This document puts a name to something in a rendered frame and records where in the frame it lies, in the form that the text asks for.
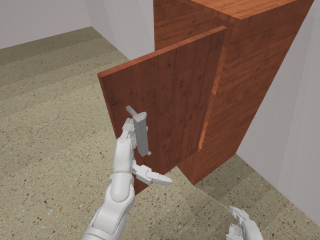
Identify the robot left hand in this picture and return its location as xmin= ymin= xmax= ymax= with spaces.
xmin=113 ymin=112 xmax=173 ymax=186

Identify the robot right hand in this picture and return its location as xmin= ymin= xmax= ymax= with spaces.
xmin=226 ymin=205 xmax=264 ymax=240

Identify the left robot forearm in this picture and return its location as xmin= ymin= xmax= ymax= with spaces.
xmin=81 ymin=172 xmax=135 ymax=240

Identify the handle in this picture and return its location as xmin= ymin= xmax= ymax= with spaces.
xmin=126 ymin=105 xmax=149 ymax=157

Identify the cupboard door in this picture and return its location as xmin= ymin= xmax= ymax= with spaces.
xmin=97 ymin=26 xmax=227 ymax=196

